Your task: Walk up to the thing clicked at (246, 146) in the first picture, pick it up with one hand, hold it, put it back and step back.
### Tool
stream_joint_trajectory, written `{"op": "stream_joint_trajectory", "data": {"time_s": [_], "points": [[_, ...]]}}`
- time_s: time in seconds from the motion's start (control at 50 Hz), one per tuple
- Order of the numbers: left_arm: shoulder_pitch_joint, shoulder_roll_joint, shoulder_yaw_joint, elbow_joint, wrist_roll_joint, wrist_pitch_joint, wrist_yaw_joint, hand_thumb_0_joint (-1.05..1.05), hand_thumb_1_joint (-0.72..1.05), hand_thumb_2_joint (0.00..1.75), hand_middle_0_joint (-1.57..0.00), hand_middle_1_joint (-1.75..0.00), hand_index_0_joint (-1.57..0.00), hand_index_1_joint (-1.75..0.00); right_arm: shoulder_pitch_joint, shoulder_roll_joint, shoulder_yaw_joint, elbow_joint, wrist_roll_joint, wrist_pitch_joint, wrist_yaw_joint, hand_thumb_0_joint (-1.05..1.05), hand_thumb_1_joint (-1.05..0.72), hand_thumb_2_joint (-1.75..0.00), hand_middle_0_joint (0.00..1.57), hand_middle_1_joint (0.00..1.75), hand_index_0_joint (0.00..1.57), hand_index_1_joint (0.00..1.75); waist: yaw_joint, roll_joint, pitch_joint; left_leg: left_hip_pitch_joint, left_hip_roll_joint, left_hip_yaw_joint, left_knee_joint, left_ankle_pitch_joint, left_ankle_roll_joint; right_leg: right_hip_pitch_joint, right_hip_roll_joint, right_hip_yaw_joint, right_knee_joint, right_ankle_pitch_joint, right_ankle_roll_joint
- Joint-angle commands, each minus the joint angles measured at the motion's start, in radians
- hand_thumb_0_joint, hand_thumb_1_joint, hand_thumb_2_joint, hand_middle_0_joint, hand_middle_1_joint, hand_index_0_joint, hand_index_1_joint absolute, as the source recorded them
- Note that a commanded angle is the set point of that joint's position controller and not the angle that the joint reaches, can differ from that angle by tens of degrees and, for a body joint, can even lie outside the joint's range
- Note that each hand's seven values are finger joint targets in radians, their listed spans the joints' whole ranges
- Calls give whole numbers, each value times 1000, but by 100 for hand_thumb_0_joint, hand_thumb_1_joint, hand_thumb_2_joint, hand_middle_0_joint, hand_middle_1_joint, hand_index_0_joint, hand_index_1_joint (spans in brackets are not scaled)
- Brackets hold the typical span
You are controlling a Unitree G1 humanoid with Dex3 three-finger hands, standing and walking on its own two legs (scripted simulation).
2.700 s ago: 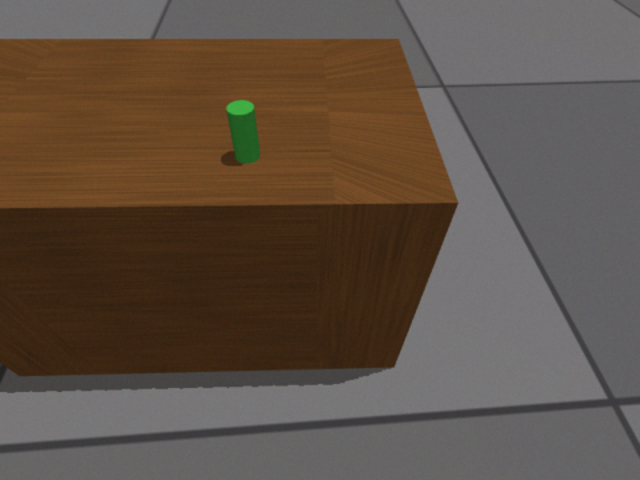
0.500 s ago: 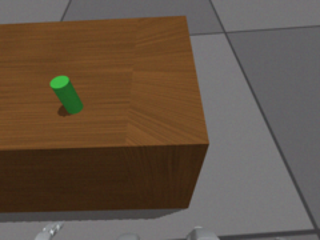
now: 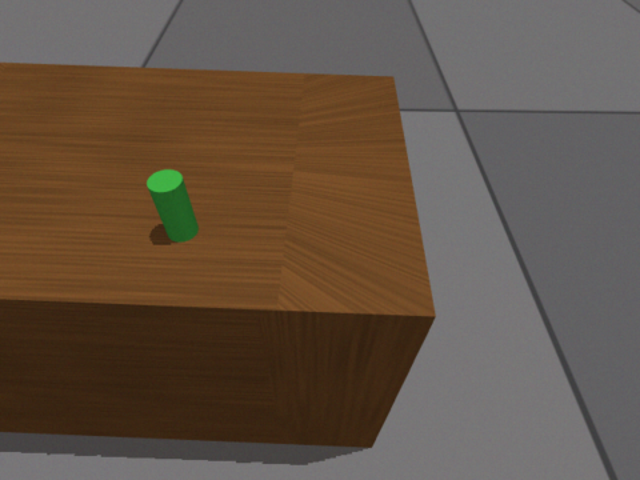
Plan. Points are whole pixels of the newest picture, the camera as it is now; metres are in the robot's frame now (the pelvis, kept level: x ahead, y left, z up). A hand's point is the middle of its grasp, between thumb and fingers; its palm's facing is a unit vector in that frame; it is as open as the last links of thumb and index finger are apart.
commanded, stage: walk up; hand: left
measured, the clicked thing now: (174, 207) +0.49 +0.24 +0.03
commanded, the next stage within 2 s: stand in 0.70 s
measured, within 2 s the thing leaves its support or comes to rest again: neither
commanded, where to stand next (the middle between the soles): +0.03 +0.01 m, yaw -1 degrees
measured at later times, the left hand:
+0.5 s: hand out of the picture +0.09 +0.25 -0.14, palm faces +0.00 -0.94 -0.34, open 7.4 cm
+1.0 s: hand out of the picture +0.11 +0.24 -0.14, palm faces -0.02 -0.94 -0.34, open 7.4 cm
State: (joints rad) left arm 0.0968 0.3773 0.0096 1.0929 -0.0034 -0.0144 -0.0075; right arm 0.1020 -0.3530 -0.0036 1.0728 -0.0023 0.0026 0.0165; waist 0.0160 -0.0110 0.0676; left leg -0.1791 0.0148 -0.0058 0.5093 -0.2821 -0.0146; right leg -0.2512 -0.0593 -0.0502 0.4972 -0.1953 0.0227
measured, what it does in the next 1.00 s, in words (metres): stands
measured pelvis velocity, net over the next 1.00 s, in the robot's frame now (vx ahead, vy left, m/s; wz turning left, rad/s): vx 0.02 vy -0.01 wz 0.00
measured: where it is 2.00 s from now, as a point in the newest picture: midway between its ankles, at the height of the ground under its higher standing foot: outside the picture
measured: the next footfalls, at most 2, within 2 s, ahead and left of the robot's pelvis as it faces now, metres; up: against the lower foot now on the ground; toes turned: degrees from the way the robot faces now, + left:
none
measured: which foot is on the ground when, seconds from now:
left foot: down 0.00-1.00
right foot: down 0.00-1.00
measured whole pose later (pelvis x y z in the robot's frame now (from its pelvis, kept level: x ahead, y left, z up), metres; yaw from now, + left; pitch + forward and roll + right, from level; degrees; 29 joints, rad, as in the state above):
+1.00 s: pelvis +0.02 -0.01 +0.01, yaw +0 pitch -2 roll +0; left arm 0.09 0.35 0.01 1.14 0.01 -0.02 -0.01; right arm 0.11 -0.35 -0.01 1.13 -0.01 -0.01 0.01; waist -0.01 0.00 0.05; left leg -0.07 0.02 0.00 0.32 -0.21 -0.03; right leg -0.16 -0.05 -0.06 0.35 -0.15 0.02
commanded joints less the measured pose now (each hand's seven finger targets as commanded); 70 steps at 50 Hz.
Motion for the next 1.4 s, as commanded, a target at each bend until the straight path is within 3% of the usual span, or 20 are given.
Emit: {"op": "stream_joint_trajectory", "data": {"time_s": [0.0, 0.22, 0.48, 0.66, 0.68, 0.82, 1.06, 1.38], "points": [[-76, 197, 34, -39, 4, -24, 10, 0, 90, 90, -20, -30, -20, -30, -58, -223, -44, -38, 6, -16, -10, 0, -90, -90, 20, 30, 20, 30, -4, 29, -71, -24, 110, -111, -189, 66, 52, 80, -76, 104, -148, 32, -48], [-85, 197, 39, -3, 12, -31, 11, 0, 90, 90, -20, -30, -20, -30, -73, -211, -46, -2, 5, -12, -7, 0, -90, -90, 20, 30, 20, 30, -8, -5, -91, 35, 98, -84, -220, 117, 36, 111, -89, 107, -217, 60, -31], [-81, 186, 50, -2, 15, -22, 13, 0, 90, 90, -20, -30, -20, -30, -62, -216, -47, 13, -1, -14, -11, 0, -90, -90, 20, 30, 20, 30, -4, 22, -88, 4, 105, -88, -246, 111, 35, 143, -85, 94, -206, 81, -31], [-77, 183, 50, -5, 14, -20, 14, 0, 90, 90, -20, -30, -20, -30, -51, -212, -49, 8, 0, -15, -13, 0, -90, -90, 20, 30, 20, 30, -7, 27, -111, 34, 109, -82, -227, 189, 34, 157, -85, 89, -191, 144, -34], [-61, 179, 39, 2, 11, -18, 11, 0, 90, 90, -20, -30, -20, -30, -31, -204, -39, 12, -12, -22, -16, 0, -90, -90, 20, 30, 20, 30, -15, 2, -119, 27, 118, -89, -255, 150, 29, 168, -84, 96, -193, 103, -32], [-61, 190, 35, -9, 13, -20, 10, 0, 90, 90, -20, -30, -20, -30, -30, -210, -41, 6, -11, -32, -18, 0, -90, -90, 20, 30, 20, 30, -16, 8, -96, 34, 117, -81, -253, 185, 23, 164, -85, 97, -195, 124, -33], [-51, 187, 31, -19, 12, -22, 10, 0, 90, 90, -20, -30, -20, -30, -32, -217, -41, -2, -9, -31, -21, 0, -90, -90, 20, 30, 20, 30, -19, 17, -123, 69, 124, -67, -236, 259, 21, 189, -91, 96, -183, 239, -35], [-48, 193, 33, -19, 11, -20, 10, 0, 90, 90, -20, -30, -20, -30, -29, -213, -39, -6, -10, -27, -21, 0, -90, -90, 20, 30, 20, 30, -14, 12, -93, 59, 120, -61, -252, 185, 19, 175, -86, 100, -207, 162, -40]]}}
